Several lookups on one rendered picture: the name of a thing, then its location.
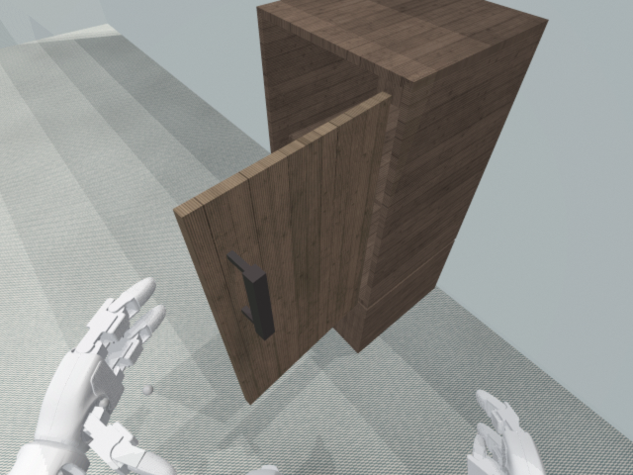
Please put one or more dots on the robot right hand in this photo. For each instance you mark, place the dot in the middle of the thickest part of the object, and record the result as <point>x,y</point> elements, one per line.
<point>515,453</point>

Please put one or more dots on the handle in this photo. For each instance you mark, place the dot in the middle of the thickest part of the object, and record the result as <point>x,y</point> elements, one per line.
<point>256,286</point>

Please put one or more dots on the cupboard door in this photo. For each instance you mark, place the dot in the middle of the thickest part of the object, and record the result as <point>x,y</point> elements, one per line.
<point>303,215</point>

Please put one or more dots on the robot left forearm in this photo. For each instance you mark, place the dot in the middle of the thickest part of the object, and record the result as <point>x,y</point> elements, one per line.
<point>50,458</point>

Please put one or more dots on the robot left hand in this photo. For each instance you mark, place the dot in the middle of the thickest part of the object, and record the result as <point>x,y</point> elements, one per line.
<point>70,412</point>

